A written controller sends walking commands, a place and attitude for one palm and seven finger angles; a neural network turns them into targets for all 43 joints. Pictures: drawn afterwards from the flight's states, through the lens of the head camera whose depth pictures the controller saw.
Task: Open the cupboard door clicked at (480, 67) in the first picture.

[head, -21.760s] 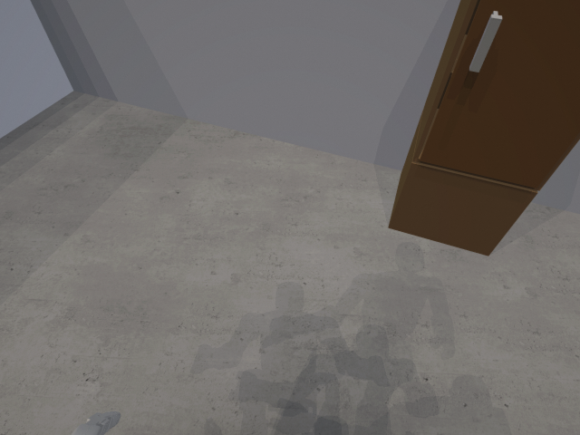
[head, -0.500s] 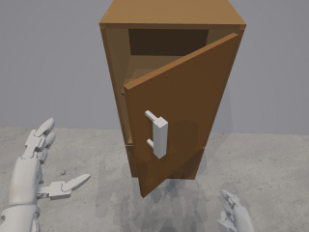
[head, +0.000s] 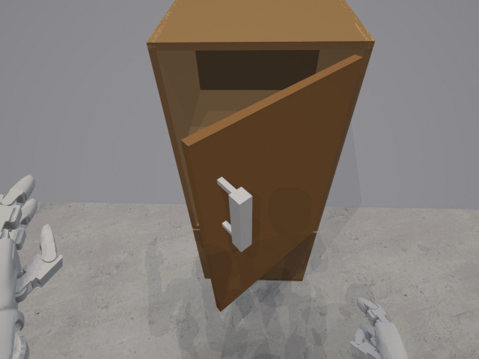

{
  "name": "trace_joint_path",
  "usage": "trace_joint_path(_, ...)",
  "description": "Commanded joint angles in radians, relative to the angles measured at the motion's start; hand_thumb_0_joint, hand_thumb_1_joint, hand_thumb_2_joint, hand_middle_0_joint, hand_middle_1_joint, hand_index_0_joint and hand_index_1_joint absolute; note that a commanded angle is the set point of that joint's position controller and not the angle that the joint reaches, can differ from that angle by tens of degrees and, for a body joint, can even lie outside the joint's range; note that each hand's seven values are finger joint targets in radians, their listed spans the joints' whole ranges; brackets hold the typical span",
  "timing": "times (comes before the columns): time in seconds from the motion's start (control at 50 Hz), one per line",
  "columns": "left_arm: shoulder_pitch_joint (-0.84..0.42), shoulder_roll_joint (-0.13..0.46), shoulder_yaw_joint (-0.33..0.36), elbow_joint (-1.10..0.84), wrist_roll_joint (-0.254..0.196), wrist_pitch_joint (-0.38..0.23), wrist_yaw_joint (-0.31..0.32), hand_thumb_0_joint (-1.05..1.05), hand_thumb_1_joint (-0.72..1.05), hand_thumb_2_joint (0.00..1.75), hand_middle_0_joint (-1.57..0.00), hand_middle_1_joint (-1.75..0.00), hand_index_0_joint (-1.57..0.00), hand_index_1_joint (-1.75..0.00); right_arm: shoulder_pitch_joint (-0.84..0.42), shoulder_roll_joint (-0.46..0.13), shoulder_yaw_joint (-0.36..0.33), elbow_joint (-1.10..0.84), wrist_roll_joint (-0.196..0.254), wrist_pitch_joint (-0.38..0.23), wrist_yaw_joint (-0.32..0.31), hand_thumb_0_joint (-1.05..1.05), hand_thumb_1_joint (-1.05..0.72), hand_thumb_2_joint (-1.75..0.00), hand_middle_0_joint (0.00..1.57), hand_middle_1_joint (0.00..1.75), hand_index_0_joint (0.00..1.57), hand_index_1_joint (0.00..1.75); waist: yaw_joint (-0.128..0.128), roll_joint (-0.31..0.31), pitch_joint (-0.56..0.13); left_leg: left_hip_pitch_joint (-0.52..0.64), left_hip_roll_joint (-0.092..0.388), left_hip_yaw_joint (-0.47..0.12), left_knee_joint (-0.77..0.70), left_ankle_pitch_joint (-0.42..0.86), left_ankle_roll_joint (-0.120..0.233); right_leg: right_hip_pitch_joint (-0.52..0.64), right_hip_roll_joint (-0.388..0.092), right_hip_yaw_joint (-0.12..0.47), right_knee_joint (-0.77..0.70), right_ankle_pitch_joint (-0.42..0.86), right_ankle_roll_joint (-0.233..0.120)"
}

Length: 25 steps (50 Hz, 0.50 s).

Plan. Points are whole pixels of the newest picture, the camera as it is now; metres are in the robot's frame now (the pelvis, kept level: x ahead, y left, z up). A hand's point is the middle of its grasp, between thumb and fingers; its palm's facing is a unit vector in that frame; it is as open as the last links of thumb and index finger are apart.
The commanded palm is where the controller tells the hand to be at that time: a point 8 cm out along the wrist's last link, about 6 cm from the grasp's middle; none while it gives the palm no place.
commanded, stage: draw the hand back to the body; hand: left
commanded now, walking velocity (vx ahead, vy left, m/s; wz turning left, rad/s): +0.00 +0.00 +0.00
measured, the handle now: (233, 214) +0.33 +0.06 +0.09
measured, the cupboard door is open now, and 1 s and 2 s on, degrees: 43 43 43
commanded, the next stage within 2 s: step back with the hand held close in 0.20 s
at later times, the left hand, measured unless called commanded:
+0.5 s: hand (64, 264) +0.18 +0.25 +0.14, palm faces +0.39 -0.80 -0.46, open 7.4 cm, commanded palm +0.12 +0.29 +0.17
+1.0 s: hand out of the picture +0.07 +0.29 +0.15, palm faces +0.45 -0.75 -0.49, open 7.4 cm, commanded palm +0.01 +0.32 +0.17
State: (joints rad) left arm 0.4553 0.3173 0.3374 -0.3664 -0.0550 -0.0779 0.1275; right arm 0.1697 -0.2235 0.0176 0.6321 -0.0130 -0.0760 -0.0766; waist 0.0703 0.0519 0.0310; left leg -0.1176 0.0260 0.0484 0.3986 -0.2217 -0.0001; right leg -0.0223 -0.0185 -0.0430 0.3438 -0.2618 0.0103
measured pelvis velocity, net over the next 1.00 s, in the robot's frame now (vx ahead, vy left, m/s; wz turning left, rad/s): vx -0.12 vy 0.02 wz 0.04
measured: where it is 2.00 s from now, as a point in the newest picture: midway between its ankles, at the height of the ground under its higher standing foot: outside the picture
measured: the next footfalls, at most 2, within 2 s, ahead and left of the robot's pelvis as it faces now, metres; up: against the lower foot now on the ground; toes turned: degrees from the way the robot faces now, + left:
left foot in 1.12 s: -0.03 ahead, +0.12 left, +0.00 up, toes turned +3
right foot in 1.50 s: -0.30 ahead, -0.09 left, +0.00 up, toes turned -3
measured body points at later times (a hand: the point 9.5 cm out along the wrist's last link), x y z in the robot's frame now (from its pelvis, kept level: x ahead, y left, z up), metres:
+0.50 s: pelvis -0.02 -0.01 +0.00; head +0.00 -0.02 +0.45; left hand +0.16 +0.29 +0.17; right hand +0.18 -0.24 -0.09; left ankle +0.00 +0.12 -0.74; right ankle -0.04 -0.12 -0.74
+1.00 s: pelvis -0.12 +0.02 -0.02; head -0.09 +0.03 +0.43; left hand +0.04 +0.32 +0.17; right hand +0.07 -0.21 -0.10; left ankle -0.01 +0.12 -0.74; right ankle -0.05 -0.12 -0.74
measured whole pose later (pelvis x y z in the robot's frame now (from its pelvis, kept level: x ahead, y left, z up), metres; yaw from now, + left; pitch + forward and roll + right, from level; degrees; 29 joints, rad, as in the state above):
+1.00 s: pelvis -0.12 +0.02 -0.02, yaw +2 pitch -2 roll -2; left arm 0.56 0.39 0.43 -0.54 -0.03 -0.19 0.15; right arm 0.20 -0.21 0.01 0.55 0.00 -0.05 -0.07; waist 0.01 0.02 0.08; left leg -0.46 0.02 0.03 0.64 -0.28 0.03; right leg -0.35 -0.01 -0.03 0.57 -0.21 0.02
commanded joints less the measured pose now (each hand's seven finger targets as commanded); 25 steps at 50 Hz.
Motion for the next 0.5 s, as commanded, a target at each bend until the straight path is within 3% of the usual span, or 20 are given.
trace_joint_path(0.0,-0.081,0.199,0.104,-0.246,0.001,-0.077,0.013,0.0,0.9,0.9,-0.2,-0.3,-0.2,-0.3,-0.122,-0.103,-0.043,-0.156,0.001,-0.055,-0.015,0.0,-0.9,-0.9,0.2,0.3,0.2,0.3,0.001,0.005,-0.124,0.1,-0.013,-0.009,-0.025,0.262,0.022,-0.054,0.022,0.002,-0.043,0.272,-0.016)
trace_joint_path(0.02,-0.087,0.223,0.119,-0.258,0.005,-0.08,0.016,0.0,0.9,0.9,-0.2,-0.3,-0.2,-0.3,-0.124,-0.104,-0.042,-0.154,0.001,-0.057,-0.016,0.0,-0.9,-0.9,0.2,0.3,0.2,0.3,0.004,0.021,-0.126,0.098,-0.014,-0.011,-0.023,0.266,0.02,-0.046,0.022,0.003,-0.043,0.277,-0.019)
trace_joint_path(0.12,-0.062,0.216,0.124,-0.255,0.002,-0.077,0.018,0.0,0.9,0.9,-0.2,-0.3,-0.2,-0.3,-0.127,-0.094,-0.039,-0.15,0.003,-0.065,-0.019,0.0,-0.9,-0.9,0.2,0.3,0.2,0.3,0.004,0.034,-0.103,0.098,-0.015,-0.006,-0.016,0.285,0.017,-0.056,0.022,0.001,-0.047,0.301,-0.018)
trace_joint_path(0.22,-0.058,0.189,0.109,-0.186,-0.006,-0.075,0.009,0.0,0.9,0.9,-0.2,-0.3,-0.2,-0.3,-0.13,-0.096,-0.042,-0.146,0.006,-0.057,-0.019,0.0,-0.9,-0.9,0.2,0.3,0.2,0.3,-0.001,-0.021,-0.045,0.088,-0.011,-0.002,-0.026,0.24,0.022,-0.088,0.024,0.001,-0.066,0.262,-0.013)
trace_joint_path(0.28,-0.066,0.179,0.101,-0.173,-0.012,-0.077,0.002,0.0,0.9,0.9,-0.2,-0.3,-0.2,-0.3,-0.131,-0.096,-0.044,-0.149,0.006,-0.05,-0.019,0.0,-0.9,-0.9,0.2,0.3,0.2,0.3,-0.002,-0.063,-0.046,0.086,-0.011,-0.003,-0.031,0.207,0.028,-0.093,0.023,0.005,-0.073,0.231,-0.007)
trace_joint_path(0.3,-0.14,0.202,0.107,-0.239,-0.01,-0.087,0.003,0.0,0.9,0.9,-0.2,-0.3,-0.2,-0.3,-0.14,-0.098,-0.044,-0.153,0.007,-0.055,-0.02,0.0,-0.9,-0.9,0.2,0.3,0.2,0.3,-0.004,-0.036,-0.073,0.099,-0.014,-0.002,-0.025,0.209,0.03,-0.088,0.02,0.014,-0.073,0.238,-0.007)
trace_joint_path(0.32,-0.269,0.374,0.262,-0.282,0.005,-0.133,0.013,0.0,0.9,0.9,-0.2,-0.3,-0.2,-0.3,-0.109,-0.101,-0.025,-0.184,0.022,-0.034,-0.014,0.0,-0.9,-0.9,0.2,0.3,0.2,0.3,-0.04,0.024,0.03,0.024,0.001,-0.021,0.009,0.16,0.037,-0.185,-0.029,0.059,-0.11,0.288,-0.005)
trace_joint_path(0.34,-0.108,0.261,0.172,-0.195,-0.006,-0.128,-0.006,0.0,0.9,0.9,-0.2,-0.3,-0.2,-0.3,-0.123,-0.101,-0.038,-0.162,0.016,-0.021,-0.016,0.0,-0.9,-0.9,0.2,0.3,0.2,0.3,-0.044,-0.067,-0.015,0.015,0.008,-0.034,0.046,0.177,0.039,-0.181,-0.052,0.052,-0.096,0.328,-0.002)
trace_joint_path(0.36,-0.022,0.235,0.145,-0.188,-0.003,-0.114,-0.012,0.0,0.9,0.9,-0.2,-0.3,-0.2,-0.3,-0.127,-0.104,-0.042,-0.175,0.014,-0.011,-0.013,0.0,-0.9,-0.9,0.2,0.3,0.2,0.3,-0.041,-0.103,-0.035,0.024,0.01,-0.024,0.061,0.207,0.04,-0.181,-0.061,0.054,-0.081,0.392,0.002)
trace_joint_path(0.38,0.003,0.219,0.128,-0.208,0.0,-0.106,-0.016,0.0,0.9,0.9,-0.2,-0.3,-0.2,-0.3,-0.123,-0.108,-0.046,-0.189,0.015,0.001,-0.01,0.0,-0.9,-0.9,0.2,0.3,0.2,0.3,-0.045,-0.101,-0.057,0.023,0.01,-0.016,0.075,0.242,0.039,-0.169,-0.066,0.047,-0.056,0.451,0.006)
trace_joint_path(0.42,0.035,0.222,0.128,-0.27,0.001,-0.107,-0.014,0.0,0.9,0.9,-0.2,-0.3,-0.2,-0.3,-0.12,-0.113,-0.052,-0.204,0.018,0.017,-0.012,0.0,-0.9,-0.9,0.2,0.3,0.2,0.3,-0.047,-0.031,-0.13,0.027,0.018,-0.014,0.084,0.333,0.035,-0.13,-0.072,0.033,-0.008,0.513,0.008)
trace_joint_path(0.48,0.095,0.245,0.158,-0.309,-0.003,-0.099,-0.004,0.0,0.9,0.9,-0.2,-0.3,-0.2,-0.3,-0.109,-0.112,-0.06,-0.227,0.022,0.04,-0.011,0.0,-0.9,-0.9,0.2,0.3,0.2,0.3,-0.05,-0.024,-0.187,0.034,0.039,-0.008,0.1,0.406,0.028,-0.138,-0.068,0.039,0.031,0.53,0.008)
